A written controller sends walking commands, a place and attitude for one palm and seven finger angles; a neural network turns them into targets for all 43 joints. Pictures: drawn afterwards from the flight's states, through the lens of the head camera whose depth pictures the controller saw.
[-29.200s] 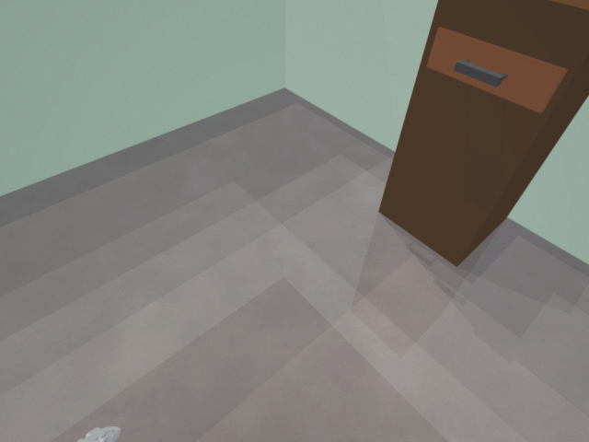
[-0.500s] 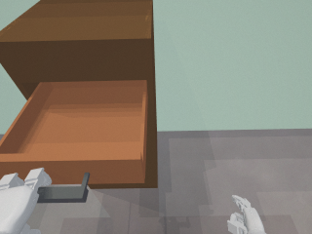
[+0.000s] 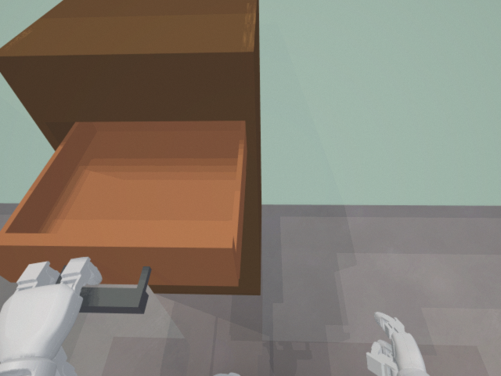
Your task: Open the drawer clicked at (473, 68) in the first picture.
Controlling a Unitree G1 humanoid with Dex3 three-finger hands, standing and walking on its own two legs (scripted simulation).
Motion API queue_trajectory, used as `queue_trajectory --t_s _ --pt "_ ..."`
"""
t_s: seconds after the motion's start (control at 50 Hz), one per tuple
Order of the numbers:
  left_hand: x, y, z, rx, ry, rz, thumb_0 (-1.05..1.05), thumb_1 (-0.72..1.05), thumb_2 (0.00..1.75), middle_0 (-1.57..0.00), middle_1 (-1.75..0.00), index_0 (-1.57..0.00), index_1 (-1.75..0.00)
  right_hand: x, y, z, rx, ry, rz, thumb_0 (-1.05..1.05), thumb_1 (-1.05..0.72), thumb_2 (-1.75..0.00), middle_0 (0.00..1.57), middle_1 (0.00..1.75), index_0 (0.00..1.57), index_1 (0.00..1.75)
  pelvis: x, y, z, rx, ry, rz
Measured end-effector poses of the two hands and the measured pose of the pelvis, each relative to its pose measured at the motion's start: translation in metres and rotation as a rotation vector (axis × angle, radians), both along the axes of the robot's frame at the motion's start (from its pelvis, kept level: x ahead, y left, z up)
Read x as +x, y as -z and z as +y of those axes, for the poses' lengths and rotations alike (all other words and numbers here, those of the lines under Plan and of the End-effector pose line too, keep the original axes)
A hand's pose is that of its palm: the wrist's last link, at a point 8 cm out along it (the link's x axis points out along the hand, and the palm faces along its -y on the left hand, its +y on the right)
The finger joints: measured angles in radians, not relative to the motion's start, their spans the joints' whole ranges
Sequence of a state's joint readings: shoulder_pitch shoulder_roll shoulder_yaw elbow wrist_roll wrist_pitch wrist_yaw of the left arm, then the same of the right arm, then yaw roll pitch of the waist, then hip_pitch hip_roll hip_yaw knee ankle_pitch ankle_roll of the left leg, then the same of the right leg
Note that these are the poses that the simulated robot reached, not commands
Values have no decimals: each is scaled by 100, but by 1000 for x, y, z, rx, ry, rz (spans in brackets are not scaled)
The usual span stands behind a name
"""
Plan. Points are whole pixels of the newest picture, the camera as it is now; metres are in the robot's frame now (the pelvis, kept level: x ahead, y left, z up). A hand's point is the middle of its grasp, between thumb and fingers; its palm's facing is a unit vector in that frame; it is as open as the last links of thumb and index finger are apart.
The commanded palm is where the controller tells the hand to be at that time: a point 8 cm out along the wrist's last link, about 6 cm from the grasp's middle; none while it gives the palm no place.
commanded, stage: lift the hand off the handle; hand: left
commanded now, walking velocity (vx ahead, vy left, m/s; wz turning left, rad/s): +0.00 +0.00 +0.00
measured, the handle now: (101, 285) +0.21 +0.26 +0.06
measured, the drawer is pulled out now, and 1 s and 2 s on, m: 0.27 0.27 0.27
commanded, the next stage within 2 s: draw the hand back to the body in 1.24 s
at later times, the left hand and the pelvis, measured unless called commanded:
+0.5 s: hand (44, 299) +0.17 +0.29 +0.11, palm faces +0.07 -0.04 -1.00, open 13.2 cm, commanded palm +0.14 +0.29 +0.17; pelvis +0.00 +0.01 +0.02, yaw +0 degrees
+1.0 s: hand (17, 266) +0.17 +0.28 +0.18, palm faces +0.12 -0.04 -0.99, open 13.8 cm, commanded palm +0.13 +0.29 +0.24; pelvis +0.00 +0.01 +0.04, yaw +0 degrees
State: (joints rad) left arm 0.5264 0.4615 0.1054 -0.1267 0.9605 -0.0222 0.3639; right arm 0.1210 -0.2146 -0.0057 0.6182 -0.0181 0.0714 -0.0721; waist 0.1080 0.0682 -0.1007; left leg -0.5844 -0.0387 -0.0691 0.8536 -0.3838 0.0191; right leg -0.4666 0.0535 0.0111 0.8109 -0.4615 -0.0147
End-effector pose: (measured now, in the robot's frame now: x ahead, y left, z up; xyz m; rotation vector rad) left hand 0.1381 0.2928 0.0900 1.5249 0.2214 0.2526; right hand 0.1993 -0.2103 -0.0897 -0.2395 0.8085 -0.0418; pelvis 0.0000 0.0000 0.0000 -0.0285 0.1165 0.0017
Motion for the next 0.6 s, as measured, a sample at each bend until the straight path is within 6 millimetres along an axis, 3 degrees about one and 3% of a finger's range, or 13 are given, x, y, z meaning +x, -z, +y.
queue_trajectory --t_s 0.16,0.38,0.6 --pt "3 -11 0 -19 5 35 0 -49 30 -32 -120 -43 -123 4 -10 6 2 -8 -37 1 -90 -90 21 30 20 30 1 -7 0 2 1 -31" --pt "4 -51 -2 2 55 -24 0 -49 30 -32 -120 -45 -123 15 -27 3 -10 -17 -75 1 -90 -90 20 30 20 30 2 -16 3 1 3 -68" --pt "5 -89 -5 -6 63 -75 0 -49 30 -32 -120 -41 -123 22 -39 14 11 -39 -94 1 -90 -90 20 30 20 30 4 -25 8 4 4 -108"
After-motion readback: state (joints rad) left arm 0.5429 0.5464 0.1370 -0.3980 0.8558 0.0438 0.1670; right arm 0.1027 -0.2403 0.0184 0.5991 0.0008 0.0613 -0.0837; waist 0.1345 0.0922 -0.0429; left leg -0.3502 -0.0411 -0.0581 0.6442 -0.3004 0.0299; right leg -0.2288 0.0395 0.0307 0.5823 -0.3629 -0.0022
